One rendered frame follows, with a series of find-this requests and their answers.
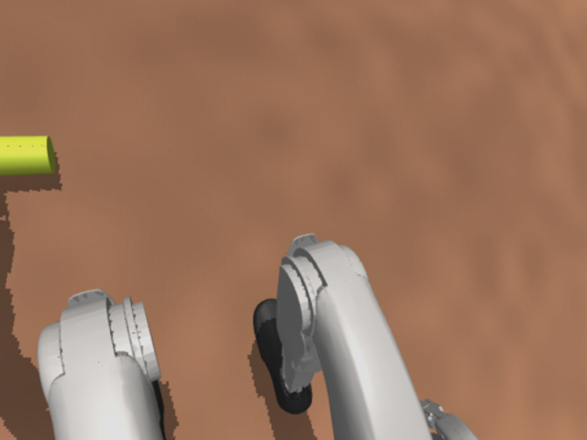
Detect bottle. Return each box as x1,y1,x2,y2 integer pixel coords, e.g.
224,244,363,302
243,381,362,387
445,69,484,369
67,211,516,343
0,136,55,176

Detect right robot hand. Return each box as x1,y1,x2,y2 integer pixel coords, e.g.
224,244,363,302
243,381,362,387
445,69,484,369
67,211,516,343
420,399,480,440

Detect right robot foot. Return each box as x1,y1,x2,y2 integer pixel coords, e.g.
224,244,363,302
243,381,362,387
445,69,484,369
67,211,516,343
253,299,312,414

